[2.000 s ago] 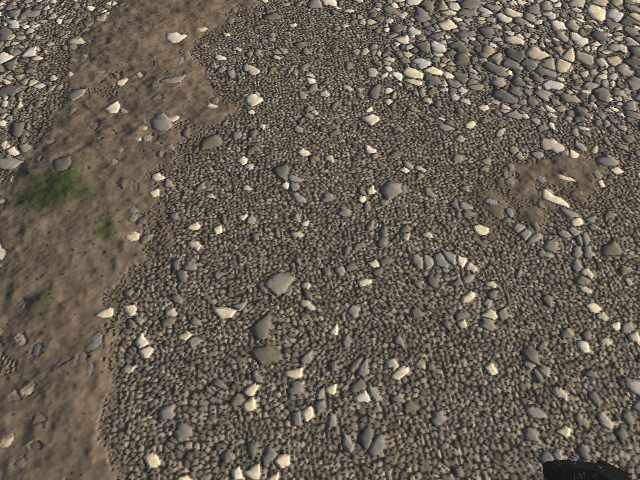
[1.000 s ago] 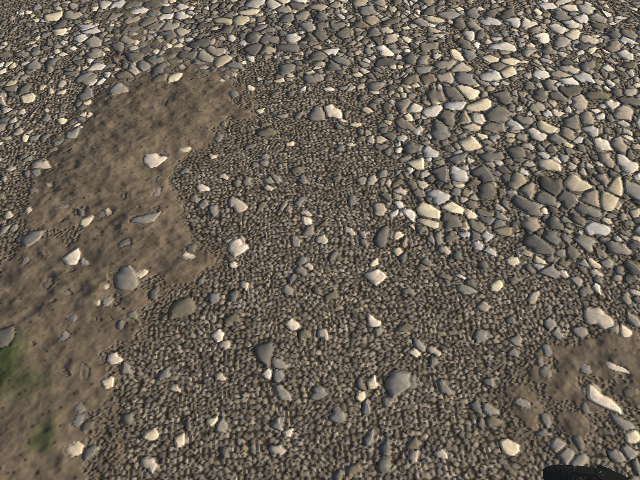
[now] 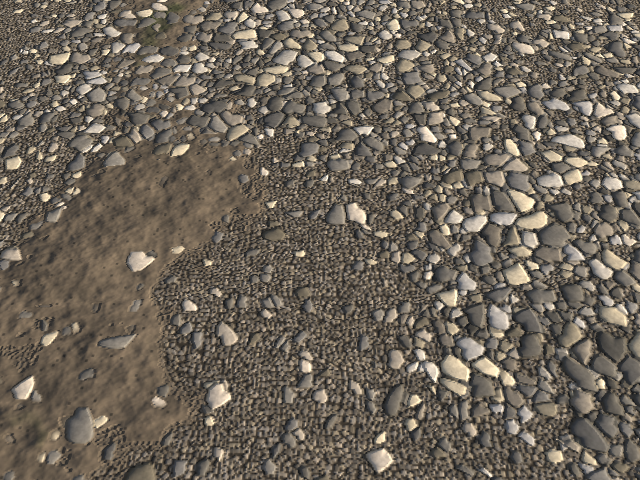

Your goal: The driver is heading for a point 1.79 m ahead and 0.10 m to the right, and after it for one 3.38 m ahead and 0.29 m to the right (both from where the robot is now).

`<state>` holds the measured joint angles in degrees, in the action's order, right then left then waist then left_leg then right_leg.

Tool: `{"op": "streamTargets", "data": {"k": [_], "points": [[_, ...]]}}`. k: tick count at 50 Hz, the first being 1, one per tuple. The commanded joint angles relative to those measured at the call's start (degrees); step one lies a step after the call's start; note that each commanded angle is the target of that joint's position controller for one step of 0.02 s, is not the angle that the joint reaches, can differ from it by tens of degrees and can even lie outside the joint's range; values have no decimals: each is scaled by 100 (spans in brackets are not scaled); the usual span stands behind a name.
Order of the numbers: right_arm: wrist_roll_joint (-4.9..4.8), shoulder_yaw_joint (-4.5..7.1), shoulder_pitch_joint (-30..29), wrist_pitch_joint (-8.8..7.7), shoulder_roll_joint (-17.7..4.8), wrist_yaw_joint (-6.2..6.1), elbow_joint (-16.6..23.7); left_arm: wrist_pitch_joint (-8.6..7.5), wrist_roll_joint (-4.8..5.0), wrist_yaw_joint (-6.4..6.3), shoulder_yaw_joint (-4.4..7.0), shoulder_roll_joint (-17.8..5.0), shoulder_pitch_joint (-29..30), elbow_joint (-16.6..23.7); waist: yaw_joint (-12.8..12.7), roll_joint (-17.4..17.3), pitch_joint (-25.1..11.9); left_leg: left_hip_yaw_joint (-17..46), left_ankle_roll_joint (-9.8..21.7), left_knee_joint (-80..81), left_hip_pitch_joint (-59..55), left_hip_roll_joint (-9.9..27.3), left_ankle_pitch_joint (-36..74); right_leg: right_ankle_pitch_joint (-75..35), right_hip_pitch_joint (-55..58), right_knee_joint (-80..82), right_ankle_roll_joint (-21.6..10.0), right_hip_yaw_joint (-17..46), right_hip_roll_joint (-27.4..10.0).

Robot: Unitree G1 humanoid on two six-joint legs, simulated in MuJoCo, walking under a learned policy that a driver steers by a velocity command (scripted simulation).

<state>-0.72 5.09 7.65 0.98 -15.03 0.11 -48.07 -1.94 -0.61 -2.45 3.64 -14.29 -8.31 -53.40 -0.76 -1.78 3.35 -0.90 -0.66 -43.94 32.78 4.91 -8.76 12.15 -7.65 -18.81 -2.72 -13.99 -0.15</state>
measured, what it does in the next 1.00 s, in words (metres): walks ahead: left foot, then right foot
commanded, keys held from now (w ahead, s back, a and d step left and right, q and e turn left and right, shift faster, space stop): w+q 0.12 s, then w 0.88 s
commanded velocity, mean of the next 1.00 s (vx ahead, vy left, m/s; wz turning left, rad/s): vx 0.41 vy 0.00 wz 0.19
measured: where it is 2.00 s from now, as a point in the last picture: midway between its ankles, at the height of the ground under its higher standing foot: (316, 241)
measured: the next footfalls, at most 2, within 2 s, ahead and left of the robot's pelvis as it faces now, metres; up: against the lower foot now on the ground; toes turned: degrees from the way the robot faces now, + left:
left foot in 0.14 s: +0.11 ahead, +0.13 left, +0.00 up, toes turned +9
right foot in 0.66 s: +0.45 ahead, -0.07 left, +0.00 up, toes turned +7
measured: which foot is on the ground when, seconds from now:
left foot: up 0.00-0.12, down 0.14-0.68, up 0.70-1.00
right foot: down 0.00-0.14, up 0.16-0.64, down 0.66-1.00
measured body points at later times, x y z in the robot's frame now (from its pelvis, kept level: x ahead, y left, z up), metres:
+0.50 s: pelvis +0.18 +0.04 +0.00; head +0.20 +0.07 +0.45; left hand +0.32 +0.33 -0.11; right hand +0.25 -0.23 -0.12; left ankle +0.07 +0.12 -0.74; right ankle +0.36 -0.10 -0.70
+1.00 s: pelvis +0.45 +0.03 +0.00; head +0.47 +0.02 +0.45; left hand +0.41 +0.29 -0.13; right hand +0.67 -0.20 -0.10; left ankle +0.59 +0.24 -0.68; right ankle +0.41 -0.07 -0.74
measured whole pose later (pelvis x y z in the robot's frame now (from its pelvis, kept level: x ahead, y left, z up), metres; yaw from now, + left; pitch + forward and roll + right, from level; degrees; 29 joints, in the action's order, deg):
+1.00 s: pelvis +0.45 +0.03 +0.00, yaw +10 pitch +2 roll -1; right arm -0.5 4.4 6.7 -4.0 -15.5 -0.6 -47.2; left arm -5.1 0.3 0.4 3.0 -13.9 -18.3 -57.2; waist -3.8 -2.2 0.5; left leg 2.2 -0.2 -42.5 39.6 8.1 1.0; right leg 11.1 -2.6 -12.0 -3.4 -3.1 3.5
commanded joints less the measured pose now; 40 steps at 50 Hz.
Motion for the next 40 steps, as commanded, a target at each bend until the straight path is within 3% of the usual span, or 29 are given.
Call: {"op": "streamTargets", "data": {"k": [1,4,6,7,8,9,10,11,12,13,15,17,20,25,28,30,31,32,33,34,35,36,37,38,40], "points": [[-12,99,-159,27,-412,98,520,82,91,-39,263,-1123,77,314,-12,643,-524,-127,115,239,-298,-9,-361,-2655,474,223,-831,637,-1887],[-71,134,-253,90,-478,158,687,144,171,-9,331,-1234,55,363,35,671,-428,-247,357,558,-377,-55,-1026,-1563,690,39,-691,818,-2146],[-75,232,344,35,-571,144,522,147,220,9,336,-1168,136,387,383,486,-647,-532,646,1445,-1510,-441,-671,-1649,398,-918,-382,458,-1795],[-90,424,1150,-13,-1009,59,267,120,139,42,262,-898,81,410,627,-185,-1032,177,990,1833,-2833,-233,-338,-1516,-425,-2417,-74,103,-1330],[-65,576,1479,-86,-1744,-32,223,-2,-7,112,119,-460,418,835,497,-1544,-1061,2941,1987,2301,-4253,1167,-226,1153,-2936,-4381,403,-36,-240],[42,430,1638,-233,-1463,18,328,-199,80,210,121,-609,745,904,704,-1195,-1406,4167,2466,2892,-4600,1651,-487,2461,-3954,-5298,402,1299,123],[50,297,1440,-349,-1059,26,341,-326,264,337,182,-839,778,873,609,-804,-1141,3502,2239,2877,-4532,1588,-259,2113,-4289,-5398,274,1579,-220],[-17,236,1189,-412,-832,15,381,-386,277,391,193,-870,689,747,451,-491,-929,2763,1902,2780,-4144,1332,-172,1583,-4136,-5104,166,1592,-484],[-50,191,897,-426,-722,6,419,-403,173,380,218,-890,733,653,331,-217,-684,2297,1664,2856,-3661,1143,95,1177,-3900,-4658,152,1570,-640],[-33,132,697,-448,-603,-22,462,-376,117,365,244,-909,732,582,218,-228,-589,1972,1529,3002,-3303,991,450,806,-3535,-4283,168,1585,-744],[29,152,736,-500,-752,-62,447,-306,99,359,220,-755,677,485,157,-190,-565,1639,1493,3226,-3079,859,1014,225,-3201,-3893,275,1485,-669],[26,179,905,-540,-862,-99,366,-267,92,326,185,-634,842,502,199,-93,-450,1346,1438,3374,-3083,766,1214,-253,-3227,-3254,372,1461,-616],[23,181,1083,-547,-879,-126,230,-250,117,328,121,-489,1124,549,327,-248,-265,1001,1291,3511,-3037,638,986,-983,-3133,-2314,422,1437,-528],[7,184,1385,-547,-870,-101,-33,-292,173,400,56,-484,1603,673,547,-365,84,842,1212,3544,-3108,735,564,-1384,-2997,-1452,338,1366,-417],[-29,203,1462,-507,-900,-108,-172,-365,188,486,42,-554,1678,757,516,-428,180,868,1160,3310,-3433,937,879,-1035,-2962,-1187,138,1349,-371],[-45,220,1362,-471,-965,-127,-204,-407,194,524,92,-704,1366,707,304,-547,30,854,1045,3017,-3583,1014,1643,-765,-2474,-1069,-32,1257,-255],[-52,223,1233,-448,-1009,-136,-191,-418,179,518,158,-818,950,597,48,-597,-212,718,950,2570,-3556,919,2604,-723,-1839,-976,-142,1097,-80],[-52,185,1179,-423,-926,-144,-188,-413,150,486,278,-1001,130,324,-330,-494,-686,473,812,1659,-3339,636,3386,-795,-729,-906,-290,955,106],[9,95,1196,-413,-748,-151,-126,-405,95,441,389,-1302,-909,86,-727,-124,-1421,252,599,169,-2375,346,2644,-704,923,-1074,-607,1677,-529],[17,-64,1782,-513,-163,-112,-17,-364,27,423,503,-1796,-1573,-60,-521,1433,-2183,66,128,-2148,-143,-657,-281,582,2846,-510,-1507,4424,-1970],[-43,-46,1547,-647,-413,-87,-47,-362,109,444,344,-1344,-1538,-82,-635,1550,-2298,901,197,-2998,594,-795,-2368,1422,2891,334,-1558,5660,-2123],[-186,48,1173,-724,-743,-47,64,-370,156,436,257,-1105,-1007,-5,-535,1270,-1457,868,306,-3343,1167,-421,-2063,1693,2274,393,-1307,4882,-2010],[-191,37,868,-754,-788,-58,129,-366,130,427,194,-905,-568,128,-392,829,-988,659,388,-3149,1095,-77,-1532,1375,1462,477,-1125,4160,-1800],[-110,65,704,-745,-761,-92,149,-371,69,435,145,-762,-243,183,-223,582,-613,557,387,-2774,883,140,-1119,902,676,642,-1040,3660,-1604],[-44,87,908,-616,-606,-124,81,-414,-12,441,77,-597,-28,190,74,736,-458,585,369,-2326,250,379,-714,260,-136,943,-958,3049,-1322]]}}
Velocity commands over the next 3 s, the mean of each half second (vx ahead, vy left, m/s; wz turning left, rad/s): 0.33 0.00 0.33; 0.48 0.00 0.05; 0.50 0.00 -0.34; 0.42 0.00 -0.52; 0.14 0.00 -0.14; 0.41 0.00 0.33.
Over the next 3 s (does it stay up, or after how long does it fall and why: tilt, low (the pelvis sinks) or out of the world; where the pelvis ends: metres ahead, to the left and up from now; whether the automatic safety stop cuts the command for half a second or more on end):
stays up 1.32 0.00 0.00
